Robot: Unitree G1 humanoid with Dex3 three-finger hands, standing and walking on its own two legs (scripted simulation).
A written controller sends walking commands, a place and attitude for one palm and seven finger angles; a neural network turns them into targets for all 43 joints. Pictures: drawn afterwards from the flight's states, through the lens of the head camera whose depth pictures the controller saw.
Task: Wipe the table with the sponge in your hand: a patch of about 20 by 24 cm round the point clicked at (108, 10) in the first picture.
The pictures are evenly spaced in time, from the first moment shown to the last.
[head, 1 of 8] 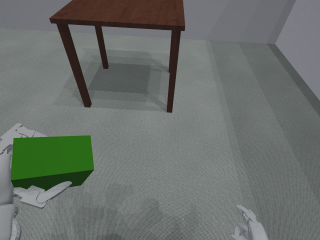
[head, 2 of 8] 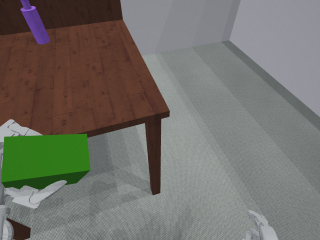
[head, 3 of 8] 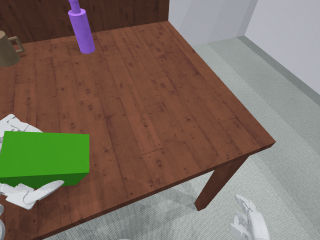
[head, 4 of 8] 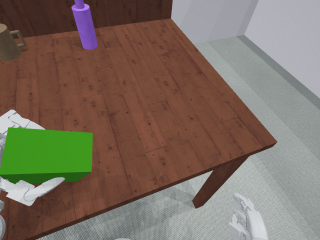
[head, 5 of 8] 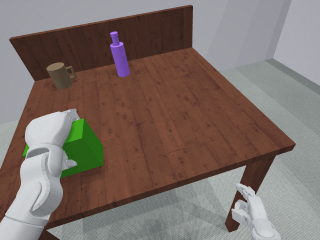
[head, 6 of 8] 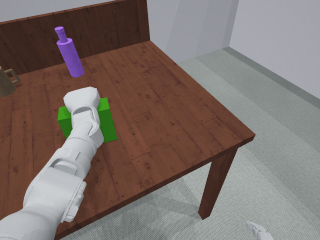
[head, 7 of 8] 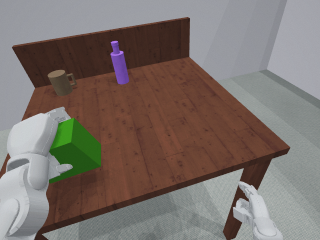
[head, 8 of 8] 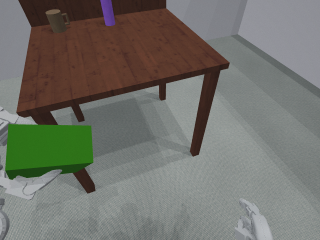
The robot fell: no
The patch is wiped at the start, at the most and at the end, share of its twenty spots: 0.00 1.00 1.00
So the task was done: yes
